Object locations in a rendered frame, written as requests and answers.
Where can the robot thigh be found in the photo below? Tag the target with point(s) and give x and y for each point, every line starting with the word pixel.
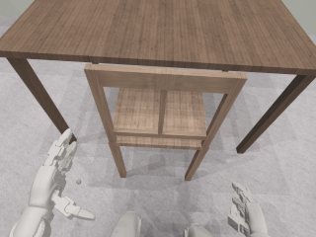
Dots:
pixel 196 231
pixel 129 225

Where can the left robot thigh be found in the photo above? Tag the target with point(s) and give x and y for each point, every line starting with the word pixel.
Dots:
pixel 129 225

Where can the table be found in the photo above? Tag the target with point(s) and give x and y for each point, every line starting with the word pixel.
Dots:
pixel 258 36

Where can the chair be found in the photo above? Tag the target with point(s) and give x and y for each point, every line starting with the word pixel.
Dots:
pixel 161 107

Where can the right robot hand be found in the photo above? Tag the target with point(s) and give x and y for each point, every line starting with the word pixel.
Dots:
pixel 251 219

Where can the left robot forearm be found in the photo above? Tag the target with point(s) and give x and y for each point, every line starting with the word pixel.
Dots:
pixel 34 222

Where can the right robot thigh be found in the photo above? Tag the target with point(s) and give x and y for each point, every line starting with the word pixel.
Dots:
pixel 196 231

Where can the left robot hand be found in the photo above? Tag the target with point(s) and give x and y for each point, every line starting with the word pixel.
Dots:
pixel 51 175

